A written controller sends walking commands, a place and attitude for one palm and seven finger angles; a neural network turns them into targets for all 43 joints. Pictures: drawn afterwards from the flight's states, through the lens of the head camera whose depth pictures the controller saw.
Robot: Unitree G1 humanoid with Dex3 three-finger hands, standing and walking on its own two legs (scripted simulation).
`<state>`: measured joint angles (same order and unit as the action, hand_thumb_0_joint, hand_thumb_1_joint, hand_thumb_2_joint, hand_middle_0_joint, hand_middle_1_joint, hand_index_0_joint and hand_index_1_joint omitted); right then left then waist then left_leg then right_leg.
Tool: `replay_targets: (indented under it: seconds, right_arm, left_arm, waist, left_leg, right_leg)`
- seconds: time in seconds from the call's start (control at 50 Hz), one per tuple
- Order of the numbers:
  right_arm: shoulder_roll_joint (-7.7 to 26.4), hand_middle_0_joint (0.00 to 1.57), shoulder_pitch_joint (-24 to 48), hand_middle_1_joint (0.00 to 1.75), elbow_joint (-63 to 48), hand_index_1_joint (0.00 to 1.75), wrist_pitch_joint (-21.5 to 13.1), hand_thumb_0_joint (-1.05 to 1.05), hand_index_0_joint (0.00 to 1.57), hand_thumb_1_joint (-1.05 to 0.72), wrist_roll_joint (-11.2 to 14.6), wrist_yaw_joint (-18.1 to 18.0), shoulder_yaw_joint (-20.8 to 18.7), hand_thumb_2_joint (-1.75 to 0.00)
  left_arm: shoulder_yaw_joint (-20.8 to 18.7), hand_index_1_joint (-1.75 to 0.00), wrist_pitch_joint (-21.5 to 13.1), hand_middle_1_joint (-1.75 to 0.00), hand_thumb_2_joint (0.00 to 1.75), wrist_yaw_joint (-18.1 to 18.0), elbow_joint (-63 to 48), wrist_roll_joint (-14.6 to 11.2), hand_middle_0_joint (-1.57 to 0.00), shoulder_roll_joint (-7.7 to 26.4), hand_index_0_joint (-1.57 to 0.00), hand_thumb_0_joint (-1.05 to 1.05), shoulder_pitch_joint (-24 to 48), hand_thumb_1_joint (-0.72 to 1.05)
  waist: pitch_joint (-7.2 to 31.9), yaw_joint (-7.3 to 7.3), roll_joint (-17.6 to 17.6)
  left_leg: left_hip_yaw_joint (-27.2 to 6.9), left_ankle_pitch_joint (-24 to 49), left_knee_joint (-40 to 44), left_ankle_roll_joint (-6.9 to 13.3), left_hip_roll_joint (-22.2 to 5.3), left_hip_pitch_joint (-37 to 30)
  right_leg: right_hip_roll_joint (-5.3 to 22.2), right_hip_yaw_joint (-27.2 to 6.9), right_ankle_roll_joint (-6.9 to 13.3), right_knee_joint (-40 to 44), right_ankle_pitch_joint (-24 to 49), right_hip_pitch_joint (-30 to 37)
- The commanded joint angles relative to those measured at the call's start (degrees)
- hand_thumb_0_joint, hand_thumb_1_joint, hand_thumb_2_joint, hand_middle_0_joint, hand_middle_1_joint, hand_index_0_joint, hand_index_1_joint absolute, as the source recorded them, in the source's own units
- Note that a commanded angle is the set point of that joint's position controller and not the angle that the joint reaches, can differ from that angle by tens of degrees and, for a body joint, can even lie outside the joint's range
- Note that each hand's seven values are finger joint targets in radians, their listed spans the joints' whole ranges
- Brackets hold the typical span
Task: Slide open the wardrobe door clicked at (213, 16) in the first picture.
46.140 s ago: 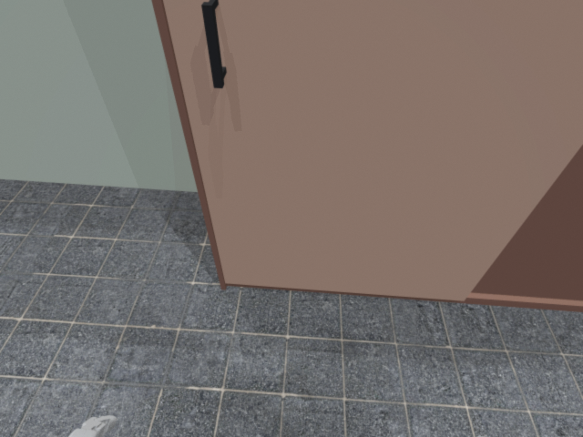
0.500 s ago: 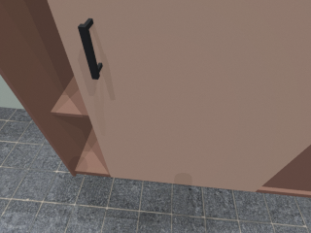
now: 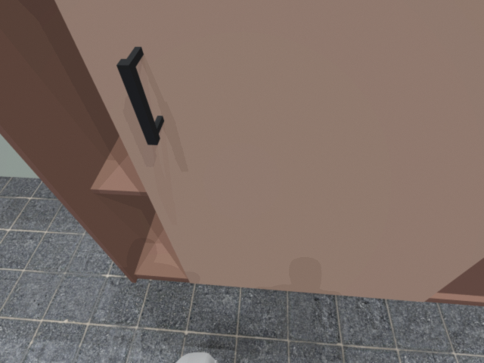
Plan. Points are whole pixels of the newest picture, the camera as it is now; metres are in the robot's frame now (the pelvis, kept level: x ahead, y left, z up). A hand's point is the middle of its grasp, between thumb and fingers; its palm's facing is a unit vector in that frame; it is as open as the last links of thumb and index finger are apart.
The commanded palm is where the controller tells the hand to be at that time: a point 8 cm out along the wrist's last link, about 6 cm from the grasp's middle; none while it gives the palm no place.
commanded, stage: shuffle to correct the standing spot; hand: left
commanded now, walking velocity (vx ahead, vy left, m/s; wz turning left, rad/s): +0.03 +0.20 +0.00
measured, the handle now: (145, 99) +0.47 +0.19 +0.20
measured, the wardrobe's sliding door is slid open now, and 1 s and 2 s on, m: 0.25 0.25 0.25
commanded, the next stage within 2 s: come to a stop and stand still in 0.04 s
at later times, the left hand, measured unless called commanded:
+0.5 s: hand out of the picture +0.04 +0.29 -0.18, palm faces +0.02 -0.98 -0.20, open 7.4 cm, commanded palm none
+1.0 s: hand out of the picture -0.01 +0.20 -0.16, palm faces +0.05 -0.98 -0.20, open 7.3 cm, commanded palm none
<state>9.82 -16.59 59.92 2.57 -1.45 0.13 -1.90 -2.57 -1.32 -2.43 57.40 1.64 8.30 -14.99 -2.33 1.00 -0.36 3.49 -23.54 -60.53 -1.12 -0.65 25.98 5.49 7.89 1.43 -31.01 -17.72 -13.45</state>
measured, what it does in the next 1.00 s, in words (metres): steps on the spot: left foot, then right foot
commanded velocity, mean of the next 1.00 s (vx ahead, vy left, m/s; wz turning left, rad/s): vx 0.01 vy -0.01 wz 0.00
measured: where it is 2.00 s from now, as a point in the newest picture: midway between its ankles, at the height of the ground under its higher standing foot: outside the picture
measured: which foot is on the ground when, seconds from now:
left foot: up 0.00-0.22, down 0.24-0.72, up 0.74-1.00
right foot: down 0.00-0.24, up 0.26-0.70, down 0.72-1.00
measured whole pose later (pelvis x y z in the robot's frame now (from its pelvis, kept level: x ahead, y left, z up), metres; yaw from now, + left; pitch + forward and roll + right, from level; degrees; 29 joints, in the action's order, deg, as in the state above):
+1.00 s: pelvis +0.00 +0.03 +0.01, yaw -1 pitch +0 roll +2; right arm 9.4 -18.8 63.5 1.8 -1.2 -0.5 -2.1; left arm -1.6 -1.0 -1.0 61.8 1.4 7.0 -18.8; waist -1.0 0.8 -0.6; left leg 3.9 -20.6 -42.7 -2.7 -2.0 20.6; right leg 0.5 4.0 2.9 -22.3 -15.7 -6.8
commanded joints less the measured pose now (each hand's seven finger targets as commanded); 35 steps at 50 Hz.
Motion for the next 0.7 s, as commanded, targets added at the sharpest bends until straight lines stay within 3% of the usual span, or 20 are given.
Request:
replay_targets:
  seconds: [0.0, 0.04, 0.12, 0.14, 0.18, 0.2, 0.22, 0.24, 0.26, 0.28, 0.3, 0.34, 0.36, 0.44, 0.52, 0.6, 0.62, 0.64, 0.66, 0.68]
  right_arm:
    - [1.75, 0.2, -0.08, 0.3, -4.03, 0.3, -0.52, 0.0, 0.2, -0.9, 0.32, 0.7, -0.52, -0.9]
    - [1.66, 0.2, 2.26, 0.3, -4.98, 0.3, -0.68, 0.0, 0.2, -0.9, 0.6, 0.84, -0.52, -0.9]
    - [2.83, 0.2, 6.06, 0.3, -7.47, 0.3, -1.31, 0.0, 0.2, -0.9, 0.91, 0.79, -0.74, -0.9]
    - [2.83, 0.2, 5.22, 0.3, -7.46, 0.3, -1.65, 0.0, 0.2, -0.9, 0.99, 0.62, -0.78, -0.9]
    - [3.69, 0.2, -0.33, 0.3, -5.52, 0.3, -2.57, 0.0, 0.2, -0.9, 0.9, 0.1, -0.97, -0.9]
    - [7.71, 0.2, -3.5, 0.3, -4.63, 0.3, -3.24, 0.0, 0.2, -0.9, 0.67, -0.38, -1.74, -0.9]
    - [12.79, 0.2, -5.42, 0.3, -4.82, 0.3, -3.61, 0.0, 0.2, -0.9, 0.57, -0.86, -2.73, -0.9]
    - [13.61, 0.2, -5.89, 0.3, -5.08, 0.3, -3.02, 0.0, 0.2, -0.9, 0.69, -1.33, -2.39, -0.9]
    - [12.83, 0.2, -3.25, 0.3, -6.15, 0.3, -3.03, 0.0, 0.2, -0.9, 0.19, -1.42, -2.03, -0.9]
    - [11.4, 0.2, -0.41, 0.3, -5.23, 0.3, -3.92, 0.0, 0.2, -0.9, 0.01, -2.14, -1.59, -0.9]
    - [9.81, 0.2, 2.17, 0.3, -5.1, 0.3, -3.94, 0.0, 0.2, -0.9, -0.01, -2.38, -1.1, -0.9]
    - [7.62, 0.2, 3.07, 0.3, -5.24, 0.3, -3.74, 0.0, 0.2, -0.9, -0.05, -2.62, -0.46, -0.9]
    - [8.69, 0.2, 2.66, 0.3, -5.02, 0.3, -3.44, 0.0, 0.2, -0.9, -0.09, -2.82, -0.86, -0.9]
    - [9.3, 0.2, -0.53, 0.3, -3.66, 0.3, -2.97, 0.0, 0.2, -0.9, -0.25, -3.5, -2.06, -0.9]
    - [10.09, 0.2, -0.4, 0.3, -3.25, 0.3, -2.76, 0.0, 0.2, -0.9, -0.4, -3.12, -2.47, -0.9]
    - [10.62, 0.2, -0.19, 0.3, -2.99, 0.3, -2.32, 0.0, 0.2, -0.9, -0.91, -2.45, -2.95, -0.9]
    - [10.74, 0.2, -0.32, 0.3, -2.84, 0.3, -2.2, 0.0, 0.2, -0.9, -0.93, -2.25, -3.07, -0.9]
    - [10.14, 0.2, -0.33, 0.3, -2.59, 0.3, -2.12, 0.0, 0.2, -0.9, -0.81, -2.09, -3.03, -0.9]
    - [9.77, 0.2, 0.0, 0.3, -2.53, 0.3, -1.99, 0.0, 0.2, -0.9, -0.6, -1.93, -2.94, -0.9]
    - [7.53, 0.2, 0.31, 0.3, -2.39, 0.3, -1.78, 0.0, 0.2, -0.9, -0.27, -1.67, -2.64, -0.9]
  left_arm:
    - [-2.32, -0.3, -0.59, -0.3, 0.9, -0.22, -1.36, 0.16, -0.2, 10.7, -0.2, 0.0, -4.2, 0.9]
    - [-2.77, -0.3, -0.38, -0.3, 0.9, 0.08, -1.45, 0.41, -0.2, 11.99, -0.2, 0.0, -4.38, 0.9]
    - [-3.51, -0.3, 0.51, -0.3, 0.9, 0.11, -1.22, 0.75, -0.2, 14.33, -0.2, 0.0, -5.32, 0.9]
    - [-3.45, -0.3, 0.73, -0.3, 0.9, 0.16, -1.31, 0.88, -0.2, 14.25, -0.2, 0.0, -4.89, 0.9]
    - [-2.86, -0.3, 1.54, -0.3, 0.9, 0.14, -1.4, 0.68, -0.2, 12.28, -0.2, 0.0, -3.56, 0.9]
    - [-2.09, -0.3, 2.0, -0.3, 0.9, 0.19, -1.69, 0.22, -0.2, 9.17, -0.2, 0.0, -5.23, 0.9]
    - [-1.22, -0.3, 2.55, -0.3, 0.9, 0.17, -2.27, -0.37, -0.2, 5.14, -0.2, 0.0, -7.1, 0.9]
    - [-0.62, -0.3, 3.04, -0.3, 0.9, -0.43, -2.52, -0.33, -0.2, 5.34, -0.2, 0.0, -7.03, 0.9]
    - [-0.68, -0.3, 2.78, -0.3, 0.9, -0.5, -3.05, -0.33, -0.2, 5.06, -0.2, 0.0, -6.63, 0.9]
    - [-0.72, -0.3, 2.57, -0.3, 0.9, -0.49, -1.27, -0.17, -0.2, 5.28, -0.2, 0.0, -5.51, 0.9]
    - [-1.0, -0.3, 2.56, -0.3, 0.9, -0.19, 0.03, -0.17, -0.2, 6.49, -0.2, 0.0, -5.63, 0.9]
    - [-0.8, -0.3, 2.83, -0.3, 0.9, 0.66, 0.59, -0.23, -0.2, 6.19, -0.2, 0.0, -6.16, 0.9]
    - [-0.92, -0.3, 3.29, -0.3, 0.9, 0.99, 0.53, -0.18, -0.2, 6.22, -0.2, 0.0, -6.34, 0.9]
    - [-1.54, -0.3, 4.42, -0.3, 0.9, 1.53, -1.72, 0.17, -0.2, 6.67, -0.2, 0.0, -2.62, 0.9]
    - [-1.54, -0.3, 4.9, -0.3, 0.9, 1.99, -2.89, 0.12, -0.2, 5.62, -0.2, 0.0, -0.88, 0.9]
    - [-1.16, -0.3, 4.23, -0.3, 0.9, 2.15, -3.07, -0.1, -0.2, 4.4, -0.2, 0.0, -0.22, 0.9]
    - [-1.14, -0.3, 3.96, -0.3, 0.9, 2.11, -2.65, -0.18, -0.2, 4.04, -0.2, 0.0, -0.98, 0.9]
    - [-1.09, -0.3, 3.59, -0.3, 0.9, 2.04, -1.97, -0.18, -0.2, 4.13, -0.2, 0.0, -2.1, 0.9]
    - [-1.09, -0.3, 3.28, -0.3, 0.9, 1.97, -0.66, -0.31, -0.2, 4.04, -0.2, 0.0, -5.07, 0.9]
    - [-1.29, -0.3, 2.79, -0.3, 0.9, 1.68, 0.36, -0.07, -0.2, 5.41, -0.2, 0.0, -7.77, 0.9]
  waist:
    - [-0.9, 0.43, 9.39]
    - [-0.62, 1.24, 9.96]
    - [0.0, 2.76, 12.97]
    - [0.66, 2.04, 13.66]
    - [3.02, -1.06, 11.11]
    - [7.4, -1.86, 1.06]
    - [9.66, -2.13, -14.17]
    - [9.29, -2.74, -12.3]
    - [6.34, -1.8, -7.62]
    - [6.07, -1.27, -11.51]
    - [4.5, -0.51, -12.85]
    - [3.24, -0.26, -9.6]
    - [3.97, -0.55, -8.24]
    - [3.78, -2.17, -4.64]
    - [4.29, -2.48, -8.19]
    - [4.49, -2.66, -9.74]
    - [4.67, -2.38, -10.28]
    - [4.07, -1.58, -8.33]
    - [4.99, -0.09, -6.89]
    - [4.78, 1.0, -1.92]
  left_leg:
    - [-0.2, 6.1, 2.96, -1.86, -2.65, 3.42]
    - [1.61, 6.53, 9.25, -2.34, -2.05, 1.85]
    - [3.37, 5.5, 19.06, -2.12, -0.3, -2.19]
    - [3.89, 5.92, 22.41, -1.92, 0.06, -5.17]
    - [4.56, 15.09, 33.94, -1.29, 0.01, -16.46]
    - [-0.48, 25.95, 36.38, 0.08, -6.48, -25.02]
    - [-16.49, 42.87, 39.16, 5.58, -19.34, -26.09]
    - [-17.47, 47.55, 40.27, 10.25, -22.84, -20.93]
    - [-16.11, 42.89, 41.09, 12.69, -23.65, -16.42]
    - [-15.76, 43.28, 42.25, 11.18, -20.45, -15.42]
    - [-12.96, 42.53, 41.76, 10.29, -18.98, -14.53]
    - [-9.91, 44.33, 40.85, 10.11, -17.52, -14.16]
    - [-9.12, 44.02, 40.65, 10.45, -17.96, -15.51]
    - [-11.3, 38.4, 41.71, 11.45, -19.75, -17.45]
    - [-11.16, 26.1, 44.12, 10.66, -18.41, -16.77]
    - [-12.51, 11.77, 45.74, 9.57, -17.05, -13.33]
    - [-12.62, 7.98, 46.0, 8.85, -16.29, -11.97]
    - [-12.13, 4.71, 45.49, 7.82, -14.99, -9.36]
    - [-9.98, 0.7, 44.5, 5.82, -12.92, -6.47]
    - [-6.04, -3.44, 40.6, 2.89, -8.97, -2.55]
  right_leg:
    - [13.51, -9.9, 6.68, 13.89, 22.86, -0.28]
    - [13.01, -8.67, 6.22, 12.93, 22.55, 0.31]
    - [13.65, -9.74, 5.9, 8.59, 25.13, 1.07]
    - [13.29, -9.25, 5.32, 6.9, 24.5, 0.4]
    - [8.58, -5.75, 2.14, -0.16, 18.31, -3.58]
    - [4.55, -3.12, -0.38, -8.12, 6.92, -6.74]
    - [-1.2, -1.86, -3.55, -18.11, -17.36, -13.55]
    - [-1.57, -6.79, -2.85, -24.91, -20.85, -10.84]
    - [-0.63, -7.8, -2.38, -28.55, -17.73, -10.7]
    - [-1.04, -9.7, -2.31, -28.68, -14.93, -10.77]
    - [-0.75, -10.5, -2.39, -29.01, -12.06, -10.54]
    - [-1.47, -9.21, -2.99, -28.74, -9.13, -10.77]
    - [-2.18, -8.72, -3.27, -28.99, -8.65, -11.26]
    - [-3.14, -8.91, -3.48, -29.21, -8.95, -13.91]
    - [-3.21, -7.64, -3.49, -24.09, -8.49, -12.08]
    - [-3.67, -5.55, -2.27, -11.57, -9.83, -5.47]
    - [-4.18, -4.87, -1.89, -7.58, -9.12, -2.83]
    - [-4.75, -4.12, -1.51, -1.94, -6.08, 1.21]
    - [-5.15, -3.06, -1.28, 5.22, -1.3, 7.33]
    - [-3.16, -4.97, -0.78, 11.18, -0.04, 12.2]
